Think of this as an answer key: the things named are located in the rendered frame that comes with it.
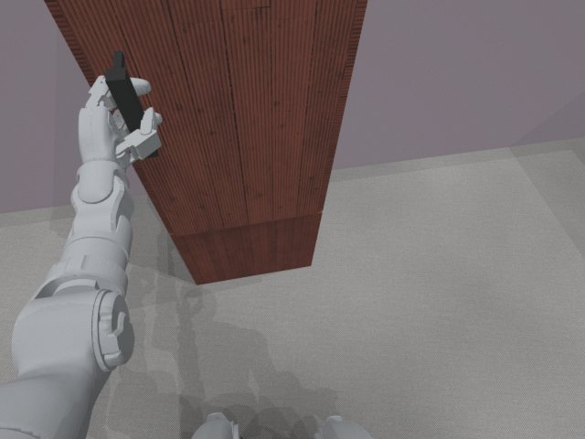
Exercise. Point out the cupboard door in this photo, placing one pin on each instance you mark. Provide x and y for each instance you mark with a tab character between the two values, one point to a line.
248	91

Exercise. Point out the robot right shin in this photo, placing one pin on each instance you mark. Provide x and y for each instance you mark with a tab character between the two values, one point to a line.
332	419

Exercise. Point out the robot left upper arm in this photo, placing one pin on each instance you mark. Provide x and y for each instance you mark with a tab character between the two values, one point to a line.
66	347

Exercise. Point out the handle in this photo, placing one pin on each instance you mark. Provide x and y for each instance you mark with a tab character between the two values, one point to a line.
124	94

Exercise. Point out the robot left forearm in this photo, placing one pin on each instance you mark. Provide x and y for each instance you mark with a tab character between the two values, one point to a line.
98	247

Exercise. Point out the right robot thigh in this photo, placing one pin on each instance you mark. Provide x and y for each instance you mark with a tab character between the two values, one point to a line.
342	430

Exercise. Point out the left robot hand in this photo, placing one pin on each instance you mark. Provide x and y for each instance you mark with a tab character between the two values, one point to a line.
100	133

